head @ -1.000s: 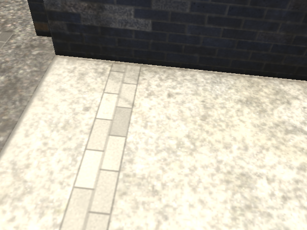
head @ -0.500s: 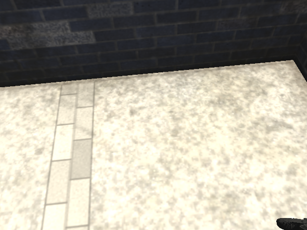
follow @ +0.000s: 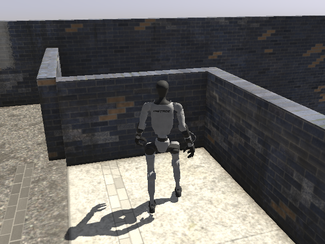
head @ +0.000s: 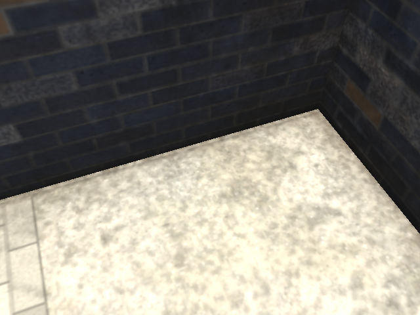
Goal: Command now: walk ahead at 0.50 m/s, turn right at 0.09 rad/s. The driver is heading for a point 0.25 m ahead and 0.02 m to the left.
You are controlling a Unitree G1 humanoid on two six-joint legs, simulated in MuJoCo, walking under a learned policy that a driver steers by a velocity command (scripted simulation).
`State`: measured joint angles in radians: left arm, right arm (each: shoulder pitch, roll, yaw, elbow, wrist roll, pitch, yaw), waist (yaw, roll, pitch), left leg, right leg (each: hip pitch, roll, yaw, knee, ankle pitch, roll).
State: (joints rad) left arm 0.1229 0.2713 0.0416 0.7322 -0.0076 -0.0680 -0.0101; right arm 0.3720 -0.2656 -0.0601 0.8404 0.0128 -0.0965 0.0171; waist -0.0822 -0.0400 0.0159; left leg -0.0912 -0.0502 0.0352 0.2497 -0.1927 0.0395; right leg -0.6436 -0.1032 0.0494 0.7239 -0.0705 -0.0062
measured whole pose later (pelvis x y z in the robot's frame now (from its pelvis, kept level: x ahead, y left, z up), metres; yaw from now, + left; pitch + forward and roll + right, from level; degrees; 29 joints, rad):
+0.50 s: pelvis +0.17 -0.05 -0.01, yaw +0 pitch +1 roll -2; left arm 0.17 0.22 0.03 0.85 0.02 -0.03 -0.01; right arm 0.20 -0.27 -0.04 0.82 -0.01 0.01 -0.04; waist 0.01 0.05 0.01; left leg -0.33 0.08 -0.04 0.55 -0.21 -0.04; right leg -0.30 0.06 -0.06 0.45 -0.17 -0.05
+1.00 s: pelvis +0.21 -0.04 -0.01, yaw +0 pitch -2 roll +0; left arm 0.15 0.23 0.04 1.01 0.00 0.01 0.02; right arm 0.21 -0.22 -0.04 0.94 -0.01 0.00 -0.04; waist 0.00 0.01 0.04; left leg -0.20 0.03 -0.01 0.52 -0.29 -0.03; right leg -0.22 0.00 -0.03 0.52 -0.28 -0.02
